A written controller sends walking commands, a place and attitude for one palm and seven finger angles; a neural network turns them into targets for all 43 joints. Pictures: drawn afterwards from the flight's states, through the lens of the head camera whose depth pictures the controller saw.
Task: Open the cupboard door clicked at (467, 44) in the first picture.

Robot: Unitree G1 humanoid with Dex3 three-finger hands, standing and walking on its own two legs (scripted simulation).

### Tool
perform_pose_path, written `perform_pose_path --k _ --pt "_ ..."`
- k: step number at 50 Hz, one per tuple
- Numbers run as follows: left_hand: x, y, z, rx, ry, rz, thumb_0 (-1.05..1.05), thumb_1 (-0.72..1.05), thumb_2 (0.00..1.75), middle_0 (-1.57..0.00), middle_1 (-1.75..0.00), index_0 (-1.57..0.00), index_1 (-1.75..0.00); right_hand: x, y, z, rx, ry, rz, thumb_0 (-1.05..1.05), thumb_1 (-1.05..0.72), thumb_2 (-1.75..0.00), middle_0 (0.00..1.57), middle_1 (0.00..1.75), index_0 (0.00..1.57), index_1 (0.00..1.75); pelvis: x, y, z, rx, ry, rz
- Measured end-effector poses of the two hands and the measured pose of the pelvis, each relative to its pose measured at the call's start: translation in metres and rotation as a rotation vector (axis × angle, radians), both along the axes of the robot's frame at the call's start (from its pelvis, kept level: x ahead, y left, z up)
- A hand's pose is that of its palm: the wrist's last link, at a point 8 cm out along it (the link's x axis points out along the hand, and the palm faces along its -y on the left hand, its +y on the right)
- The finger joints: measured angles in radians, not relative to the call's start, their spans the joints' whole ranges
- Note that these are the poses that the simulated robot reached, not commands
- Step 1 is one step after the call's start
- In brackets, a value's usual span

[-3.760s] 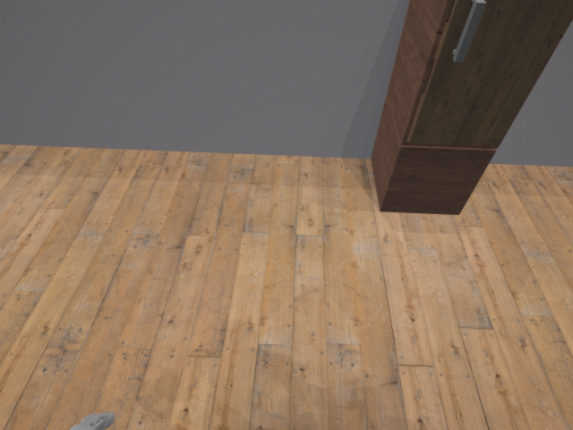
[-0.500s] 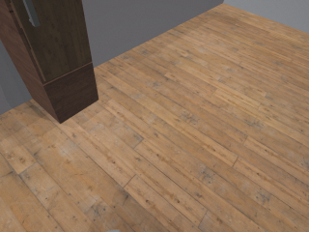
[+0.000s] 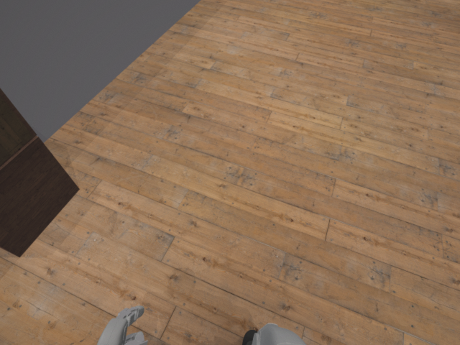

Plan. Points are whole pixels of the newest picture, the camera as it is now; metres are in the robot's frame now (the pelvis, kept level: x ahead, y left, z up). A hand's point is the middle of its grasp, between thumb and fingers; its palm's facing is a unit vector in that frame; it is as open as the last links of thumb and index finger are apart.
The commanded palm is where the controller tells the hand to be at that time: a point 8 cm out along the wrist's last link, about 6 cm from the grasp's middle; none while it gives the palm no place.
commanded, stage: walk to a spot facing it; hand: left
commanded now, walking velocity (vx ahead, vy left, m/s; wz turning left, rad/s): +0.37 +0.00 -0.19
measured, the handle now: out of the picture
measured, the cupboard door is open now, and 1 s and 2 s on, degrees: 0 0 0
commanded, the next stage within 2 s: turn to face it in 0.68 s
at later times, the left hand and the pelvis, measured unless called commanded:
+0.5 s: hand (130, 315) +0.20 +0.21 -0.17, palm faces +0.02 -0.99 -0.16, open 7.4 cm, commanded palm none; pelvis +0.24 +0.03 +0.01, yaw -6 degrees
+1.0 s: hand (194, 157) +0.59 +0.10 -0.14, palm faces -0.23 -0.94 -0.23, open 7.4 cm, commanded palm none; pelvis +0.42 -0.05 +0.01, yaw -12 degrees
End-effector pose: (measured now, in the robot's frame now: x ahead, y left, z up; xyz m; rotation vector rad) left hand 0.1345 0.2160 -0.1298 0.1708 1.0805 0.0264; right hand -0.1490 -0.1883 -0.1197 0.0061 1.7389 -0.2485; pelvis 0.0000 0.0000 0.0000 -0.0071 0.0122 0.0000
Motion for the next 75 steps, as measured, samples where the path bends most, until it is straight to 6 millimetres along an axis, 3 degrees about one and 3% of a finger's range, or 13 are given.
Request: perform_pose_path --k 3,9,13,19,23,27,35,42,47,51,57,66,75 --pt "0.019 -0.007 0.003 0.002 -0.002 0.026 0.01 0.91 0.90 -0.20 -0.30 -0.20 -0.30 0.057 -0.017 -0.005 -0.015 -0.062 0.010 0.01 -0.91 -0.90 0.20 0.30 0.21 0.30 0.028 -0.009 0.004 0.001 -0.013 -0.007" --pt "0.023 0.010 0.020 0.075 0.090 0.082 -0.02 0.94 0.90 -0.21 -0.30 -0.20 -0.30 0.227 -0.048 0.001 -0.074 -0.387 0.090 0.01 -0.91 -0.90 0.20 0.30 0.20 0.30 0.083 -0.013 0.023 -0.003 -0.003 -0.036" --pt "0.024 0.022 0.022 0.093 0.169 0.096 -0.01 0.94 0.90 -0.21 -0.30 -0.20 -0.30 0.325 -0.056 0.012 -0.096 -0.556 0.136 0.01 -0.92 -0.90 0.20 0.30 0.20 0.30 0.120 -0.008 0.026 -0.012 -0.003 -0.047" --pt "0.030 0.031 0.009 0.058 0.279 0.150 0.00 0.92 0.90 -0.20 -0.30 -0.20 -0.30 0.441 -0.042 0.024 -0.096 -0.669 0.229 0.01 -0.92 -0.90 0.19 0.30 0.20 0.30 0.182 0.006 0.022 -0.027 -0.016 -0.052" --pt "0.044 0.038 -0.008 0.024 0.376 0.163 0.00 0.91 0.90 -0.20 -0.30 -0.20 -0.30 0.498 -0.025 0.021 -0.119 -0.718 0.257 0.01 -0.91 -0.90 0.20 0.30 0.20 0.30 0.227 0.022 0.009 -0.019 -0.030 -0.076" --pt "0.087 0.043 -0.006 0.014 0.405 0.117 0.01 0.91 0.90 -0.20 -0.30 -0.20 -0.30 0.503 -0.015 0.020 -0.130 -0.695 0.192 0.00 -0.91 -0.90 0.20 0.30 0.20 0.30 0.260 0.031 0.014 -0.010 -0.051 -0.117" --pt "0.236 0.034 0.013 0.018 0.242 0.015 0.01 0.91 0.90 -0.20 -0.30 -0.20 -0.30 0.451 -0.029 0.019 -0.174 -0.444 0.013 -0.01 -0.96 -0.90 0.20 0.30 0.21 0.30 0.323 0.025 0.030 0.003 -0.036 -0.185" --pt "0.370 -0.006 0.022 0.071 0.133 -0.141 0.01 0.92 0.90 -0.20 -0.30 -0.19 -0.30 0.421 -0.036 0.005 -0.127 -0.260 -0.137 0.00 -0.93 -0.90 0.20 0.30 0.20 0.30 0.376 -0.008 0.024 0.016 -0.028 -0.257" --pt "0.444 -0.050 0.016 0.100 0.007 -0.200 0.01 0.91 0.90 -0.20 -0.30 -0.20 -0.30 0.424 -0.044 -0.019 -0.048 -0.149 -0.189 0.01 -0.92 -0.90 0.20 0.30 0.20 0.30 0.412 -0.043 0.005 0.017 -0.029 -0.240" --pt "0.459 -0.073 0.024 0.071 -0.024 -0.171 0.00 0.91 0.90 -0.20 -0.30 -0.20 -0.30 0.464 -0.056 -0.018 -0.030 -0.167 -0.149 0.01 -0.91 -0.90 0.20 0.30 0.20 0.30 0.428 -0.053 0.012 0.007 -0.036 -0.194" --pt "0.454 -0.080 0.025 0.020 -0.013 -0.070 -0.01 0.92 0.90 -0.21 -0.30 -0.20 -0.30 0.552 -0.079 -0.007 -0.053 -0.323 -0.040 0.01 -0.91 -0.90 0.20 0.30 0.20 0.30 0.443 -0.055 0.021 -0.003 -0.029 -0.117" --pt "0.429 -0.022 -0.012 -0.007 0.048 0.098 0.00 0.91 0.90 -0.21 -0.30 -0.20 -0.30 0.654 -0.101 0.011 -0.186 -0.477 0.172 0.01 -0.93 -0.90 0.20 0.30 0.20 0.30 0.462 -0.030 0.003 -0.039 -0.025 -0.005" --pt "0.386 0.029 0.009 0.066 0.143 0.214 0.01 0.91 0.90 -0.20 -0.30 -0.20 -0.30 0.692 -0.087 0.032 -0.176 -0.492 0.294 0.01 -0.91 -0.90 0.20 0.30 0.20 0.30 0.467 -0.022 0.024 -0.039 0.002 0.081"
